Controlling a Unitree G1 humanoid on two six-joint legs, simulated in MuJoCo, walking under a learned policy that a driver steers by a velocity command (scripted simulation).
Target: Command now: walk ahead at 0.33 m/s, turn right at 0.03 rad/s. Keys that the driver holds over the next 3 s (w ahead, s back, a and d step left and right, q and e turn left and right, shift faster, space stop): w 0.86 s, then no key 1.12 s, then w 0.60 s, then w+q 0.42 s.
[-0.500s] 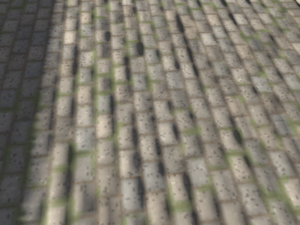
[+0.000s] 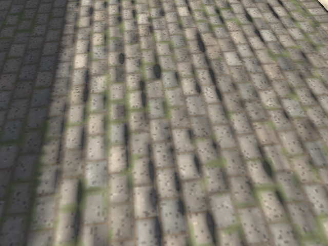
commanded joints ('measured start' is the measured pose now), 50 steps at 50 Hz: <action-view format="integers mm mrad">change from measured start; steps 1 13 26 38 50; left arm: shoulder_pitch -125 -136 -325 -107 25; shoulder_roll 183 97 107 114 190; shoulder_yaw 53 37 29 36 48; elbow -87 -103 -179 -4 109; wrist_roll -13 3 -9 9 -2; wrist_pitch -13 -65 -90 -108 -54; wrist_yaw -3 -22 -74 -50 -9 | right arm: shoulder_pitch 33 172 278 159 -119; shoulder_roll -57 -110 -174 -52 -75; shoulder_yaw -13 -13 -33 -11 -14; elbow -15 -21 16 -88 -191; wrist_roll -7 -29 -14 -19 -35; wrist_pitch -33 -39 5 -2 -38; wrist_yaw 20 -13 -39 -31 13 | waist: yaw -67 -65 -34 -57 8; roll -111 92 128 -55 -74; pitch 4 70 42 14 2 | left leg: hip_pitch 134 346 481 -240 -137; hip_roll -15 195 233 142 29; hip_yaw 39 -258 -98 -107 -66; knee -189 -613 -431 358 -240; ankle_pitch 253 362 1036 227 557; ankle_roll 6 126 84 -68 -34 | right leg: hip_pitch -109 -607 -320 -41 160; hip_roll -183 -114 8 -224 -216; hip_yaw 196 -11 -102 149 21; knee -215 522 48 -349 -153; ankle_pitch -77 167 240 258 551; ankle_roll -151 13 -64 -253 -132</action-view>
